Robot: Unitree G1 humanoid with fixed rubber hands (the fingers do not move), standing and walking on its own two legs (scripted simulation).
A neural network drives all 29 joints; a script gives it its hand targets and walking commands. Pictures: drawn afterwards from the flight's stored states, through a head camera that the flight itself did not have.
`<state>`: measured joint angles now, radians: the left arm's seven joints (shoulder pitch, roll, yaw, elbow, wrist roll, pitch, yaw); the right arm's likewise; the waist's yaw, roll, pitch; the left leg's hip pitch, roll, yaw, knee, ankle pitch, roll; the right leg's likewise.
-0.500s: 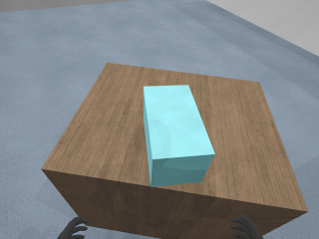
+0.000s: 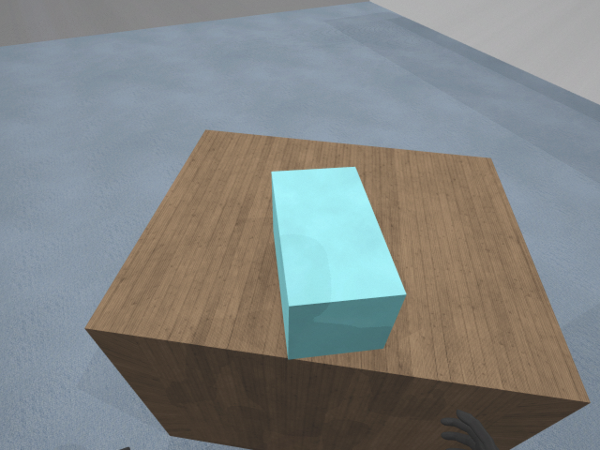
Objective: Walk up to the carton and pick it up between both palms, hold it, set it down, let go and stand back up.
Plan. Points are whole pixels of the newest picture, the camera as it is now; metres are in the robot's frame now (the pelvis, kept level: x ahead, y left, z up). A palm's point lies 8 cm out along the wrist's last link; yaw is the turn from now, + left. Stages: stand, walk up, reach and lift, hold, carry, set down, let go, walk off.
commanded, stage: stand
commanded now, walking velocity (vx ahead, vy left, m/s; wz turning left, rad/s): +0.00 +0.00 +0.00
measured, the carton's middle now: (324, 255) +0.47 +0.00 -0.03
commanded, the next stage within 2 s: none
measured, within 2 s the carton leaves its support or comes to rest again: neither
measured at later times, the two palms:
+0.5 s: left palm out of the picture +0.07 +0.28 -0.10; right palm out of the picture +0.15 -0.24 -0.10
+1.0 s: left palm out of the picture +0.05 +0.29 -0.10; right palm out of the picture +0.13 -0.24 -0.11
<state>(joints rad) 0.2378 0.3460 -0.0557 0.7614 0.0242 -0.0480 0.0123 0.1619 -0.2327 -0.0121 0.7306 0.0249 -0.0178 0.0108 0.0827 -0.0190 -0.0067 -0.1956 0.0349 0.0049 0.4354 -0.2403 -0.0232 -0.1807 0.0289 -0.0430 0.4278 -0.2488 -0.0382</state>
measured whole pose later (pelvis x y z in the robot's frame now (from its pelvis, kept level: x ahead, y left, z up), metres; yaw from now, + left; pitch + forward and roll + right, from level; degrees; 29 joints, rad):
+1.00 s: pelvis -0.01 +0.00 +0.00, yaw +0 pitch -1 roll +0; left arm 0.24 0.35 -0.06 0.88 0.02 -0.06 0.01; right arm 0.16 -0.25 -0.01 0.87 0.02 -0.01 0.01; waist 0.08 0.01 -0.03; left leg -0.19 0.03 0.00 0.44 -0.22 -0.02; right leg -0.18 0.03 -0.04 0.43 -0.23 -0.04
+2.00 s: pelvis -0.03 +0.00 +0.00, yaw +0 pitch -2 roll +0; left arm 0.24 0.35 -0.06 0.94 0.02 -0.05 0.01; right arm 0.16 -0.25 -0.01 0.96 0.02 -0.01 0.01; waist 0.08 0.02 -0.01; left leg -0.19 0.04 0.00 0.44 -0.21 -0.02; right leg -0.18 0.03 -0.04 0.43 -0.21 -0.04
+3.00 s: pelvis -0.03 +0.00 +0.00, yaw +0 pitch -2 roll +0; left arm 0.23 0.35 -0.06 0.94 0.02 -0.05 0.01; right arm 0.16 -0.26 -0.01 0.98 0.02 -0.01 0.01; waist 0.08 0.02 0.00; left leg -0.19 0.04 0.00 0.44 -0.20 -0.02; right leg -0.18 0.03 -0.04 0.43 -0.21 -0.04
